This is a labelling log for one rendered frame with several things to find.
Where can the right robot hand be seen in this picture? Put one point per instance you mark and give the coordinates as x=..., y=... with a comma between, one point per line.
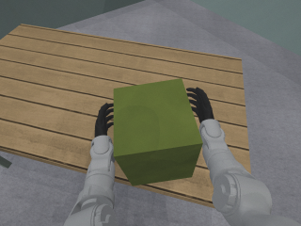
x=203, y=106

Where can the robot left forearm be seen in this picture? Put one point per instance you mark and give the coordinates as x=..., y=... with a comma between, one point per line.
x=100, y=178

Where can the right robot upper arm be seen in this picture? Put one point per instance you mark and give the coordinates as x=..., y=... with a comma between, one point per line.
x=245, y=201

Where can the table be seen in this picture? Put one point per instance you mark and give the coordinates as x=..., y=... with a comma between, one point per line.
x=53, y=83

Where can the carton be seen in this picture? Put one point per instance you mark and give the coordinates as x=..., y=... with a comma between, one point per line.
x=155, y=133

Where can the robot right forearm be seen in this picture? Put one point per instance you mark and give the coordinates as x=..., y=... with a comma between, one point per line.
x=216, y=153

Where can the left robot upper arm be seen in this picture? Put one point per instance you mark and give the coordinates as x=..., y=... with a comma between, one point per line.
x=100, y=214

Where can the left robot hand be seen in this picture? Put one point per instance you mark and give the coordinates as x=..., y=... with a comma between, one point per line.
x=101, y=125

